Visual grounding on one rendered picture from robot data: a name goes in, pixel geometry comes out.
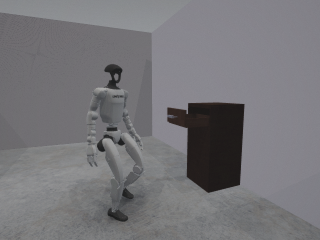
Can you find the right robot upper arm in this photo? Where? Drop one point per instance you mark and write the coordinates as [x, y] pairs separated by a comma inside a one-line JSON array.
[[97, 95]]

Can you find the right robot forearm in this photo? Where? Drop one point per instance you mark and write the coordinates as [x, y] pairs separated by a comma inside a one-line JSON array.
[[91, 129]]

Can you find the robot left hand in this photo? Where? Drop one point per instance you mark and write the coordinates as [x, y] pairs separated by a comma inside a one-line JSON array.
[[137, 138]]

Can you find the robot right hand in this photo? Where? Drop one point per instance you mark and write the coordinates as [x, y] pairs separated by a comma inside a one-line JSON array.
[[92, 151]]

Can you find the left robot forearm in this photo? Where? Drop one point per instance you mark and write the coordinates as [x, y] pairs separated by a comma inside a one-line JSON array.
[[129, 125]]

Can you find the drawer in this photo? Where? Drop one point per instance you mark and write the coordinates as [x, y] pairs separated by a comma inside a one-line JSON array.
[[181, 118]]

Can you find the left robot upper arm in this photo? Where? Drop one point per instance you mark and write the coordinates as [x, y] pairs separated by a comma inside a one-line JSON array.
[[126, 94]]

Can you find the right robot thigh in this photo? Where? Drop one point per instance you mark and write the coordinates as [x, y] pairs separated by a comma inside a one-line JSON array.
[[112, 157]]

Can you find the handle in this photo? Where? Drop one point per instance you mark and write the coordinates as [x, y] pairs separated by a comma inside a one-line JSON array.
[[171, 116]]

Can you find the left robot thigh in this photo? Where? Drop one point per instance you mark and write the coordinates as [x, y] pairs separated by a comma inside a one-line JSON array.
[[134, 152]]

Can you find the cabinet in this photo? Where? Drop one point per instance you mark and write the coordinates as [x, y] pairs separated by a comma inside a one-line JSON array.
[[214, 152]]

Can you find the robot thigh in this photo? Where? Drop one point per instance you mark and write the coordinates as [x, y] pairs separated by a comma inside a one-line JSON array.
[[112, 157], [134, 152]]

